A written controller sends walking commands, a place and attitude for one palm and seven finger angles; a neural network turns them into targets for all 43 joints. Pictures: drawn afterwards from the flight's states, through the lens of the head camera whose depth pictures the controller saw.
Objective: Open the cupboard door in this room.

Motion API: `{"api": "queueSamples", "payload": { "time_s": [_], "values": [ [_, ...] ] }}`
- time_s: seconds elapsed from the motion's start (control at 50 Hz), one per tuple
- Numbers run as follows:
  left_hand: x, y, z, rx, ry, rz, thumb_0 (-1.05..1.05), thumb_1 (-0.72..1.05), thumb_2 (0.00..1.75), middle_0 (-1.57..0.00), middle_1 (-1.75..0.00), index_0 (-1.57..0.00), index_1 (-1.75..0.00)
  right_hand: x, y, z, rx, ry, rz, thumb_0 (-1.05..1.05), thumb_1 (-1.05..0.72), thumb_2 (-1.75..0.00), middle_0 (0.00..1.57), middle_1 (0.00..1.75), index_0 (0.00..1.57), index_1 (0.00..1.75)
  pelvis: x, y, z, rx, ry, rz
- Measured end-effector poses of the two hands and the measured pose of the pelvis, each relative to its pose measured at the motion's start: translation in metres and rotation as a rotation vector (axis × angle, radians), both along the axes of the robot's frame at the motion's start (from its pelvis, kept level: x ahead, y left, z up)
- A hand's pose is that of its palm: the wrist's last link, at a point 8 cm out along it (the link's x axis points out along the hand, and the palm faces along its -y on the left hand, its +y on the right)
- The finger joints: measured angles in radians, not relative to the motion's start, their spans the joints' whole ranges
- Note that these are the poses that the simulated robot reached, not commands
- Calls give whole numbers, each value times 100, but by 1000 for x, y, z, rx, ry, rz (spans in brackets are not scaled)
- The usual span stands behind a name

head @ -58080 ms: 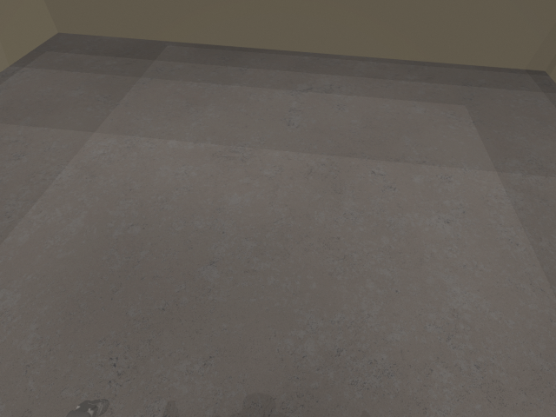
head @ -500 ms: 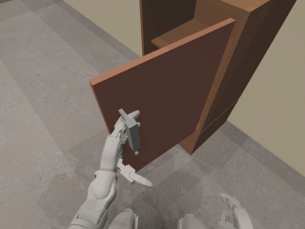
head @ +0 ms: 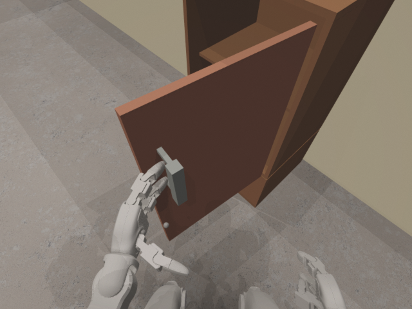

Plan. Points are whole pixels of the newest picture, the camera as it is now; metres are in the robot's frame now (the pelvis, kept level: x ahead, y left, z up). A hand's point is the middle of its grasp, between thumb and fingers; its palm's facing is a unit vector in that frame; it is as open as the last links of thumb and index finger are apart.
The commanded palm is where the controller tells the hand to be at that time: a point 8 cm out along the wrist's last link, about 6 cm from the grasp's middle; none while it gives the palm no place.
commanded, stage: slide the hand sideways off the handle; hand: left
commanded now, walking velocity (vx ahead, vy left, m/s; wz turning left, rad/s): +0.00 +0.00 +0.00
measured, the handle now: (171, 176) +0.35 +0.09 +0.05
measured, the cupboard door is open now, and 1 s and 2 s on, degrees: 83 82 82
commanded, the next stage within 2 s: draw the hand back to the body in 0.54 s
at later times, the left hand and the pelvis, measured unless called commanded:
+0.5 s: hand (129, 246) +0.22 +0.15 +0.04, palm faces -0.03 -1.00 -0.04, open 16.3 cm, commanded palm +0.20 +0.20 +0.05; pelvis +0.01 -0.01 -0.01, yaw +1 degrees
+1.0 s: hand (97, 244) +0.21 +0.17 +0.10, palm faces -0.03 -1.00 -0.06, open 16.3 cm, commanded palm +0.18 +0.23 +0.11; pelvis +0.01 +0.00 +0.02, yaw +1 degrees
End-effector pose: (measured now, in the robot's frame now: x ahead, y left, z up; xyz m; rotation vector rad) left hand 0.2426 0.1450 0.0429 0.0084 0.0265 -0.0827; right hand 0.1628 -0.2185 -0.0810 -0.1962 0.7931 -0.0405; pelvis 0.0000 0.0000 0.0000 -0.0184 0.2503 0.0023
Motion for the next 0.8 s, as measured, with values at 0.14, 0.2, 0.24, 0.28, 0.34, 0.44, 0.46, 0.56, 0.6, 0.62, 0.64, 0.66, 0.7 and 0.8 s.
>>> {"api": "queueSamples", "payload": {
  "time_s": [0.14, 0.2, 0.24, 0.28, 0.34, 0.44, 0.46, 0.56, 0.6, 0.62, 0.64, 0.66, 0.7, 0.8],
  "values": [
    [-7, 12, -2, 9, 6, -2, -1, -50, 30, -19, -32, -20, -32, 14, -5, -1, -13, -29, 8, 1, -91, -90, 20, 30, 20, 30, 4, -5, -4, -2, 13, 7],
    [-8, 17, -2, 13, 14, 0, -1, -50, 30, -19, -32, -20, -33, 17, -9, 0, -19, -37, 4, 1, -91, -90, 20, 30, 20, 30, 5, -8, -4, -3, 16, 9],
    [-11, 22, -1, 11, 21, 7, -1, -50, 30, -19, -32, -20, -33, 19, -12, 1, -22, -42, -1, 1, -91, -90, 20, 30, 20, 30, 7, -9, -4, -2, 18, 8],
    [-14, 26, -1, 12, 27, 15, -1, -50, 30, -19, -32, -20, -33, 20, -14, 1, -25, -47, -5, 1, -91, -90, 20, 30, 20, 30, 8, -11, -4, -2, 19, 8],
    [-22, 35, 0, 12, 35, 42, -1, -50, 30, -18, -31, -20, -32, 21, -18, 2, -31, -53, -11, 1, -91, -90, 20, 30, 20, 30, 10, -12, -5, -3, 21, 10],
    [-34, 49, 1, 26, 36, 63, -1, -50, 30, -16, -31, -17, -31, 22, -24, 1, -47, -59, -15, 1, -91, -90, 20, 30, 20, 30, 11, -15, -7, -7, 26, 14],
    [-37, 52, 0, 29, 36, 62, -1, -50, 30, -16, -31, -17, -31, 22, -25, 1, -51, -61, -16, 1, -91, -90, 20, 30, 20, 30, 11, -15, -8, -8, 27, 15],
    [-43, 61, -1, 28, 34, 46, -1, -50, 30, -15, -30, -16, -31, 22, -27, -2, -66, -72, -22, 1, -91, -90, 20, 30, 20, 30, 9, -14, -12, -15, 29, 18],
    [-44, 61, 0, 18, 28, 39, -1, -50, 30, -15, -30, -16, -30, 22, -26, -2, -67, -81, -23, 1, -91, -90, 20, 30, 20, 30, 8, -13, -14, -18, 29, 19],
    [-43, 60, 0, 15, 25, 35, -1, -50, 30, -15, -30, -16, -30, 22, -25, -2, -68, -85, -23, 1, -91, -90, 20, 30, 20, 30, 7, -12, -14, -19, 30, 20],
    [-43, 60, 0, 13, 22, 30, -1, -50, 30, -15, -30, -15, -30, 22, -24, -2, -68, -88, -22, 1, -91, -90, 20, 30, 20, 30, 7, -11, -15, -20, 30, 19],
    [-42, 59, 0, 12, 20, 25, -1, -50, 30, -15, -30, -15, -30, 21, -23, -2, -68, -91, -21, 1, -91, -90, 20, 30, 20, 30, 6, -11, -15, -20, 30, 19],
    [-40, 56, 2, 9, 17, 16, -1, -50, 30, -15, -30, -15, -30, 20, -20, -1, -62, -96, -23, 1, -91, -90, 20, 30, 20, 30, 5, -9, -15, -21, 27, 19],
    [-41, 60, 23, 29, 11, 21, -1, -50, 30, -15, -30, -15, -30, 16, -10, 8, -33, -98, -44, 1, -91, -90, 20, 30, 20, 30, 6, -6, -6, -20, -1, 14]
  ]
}}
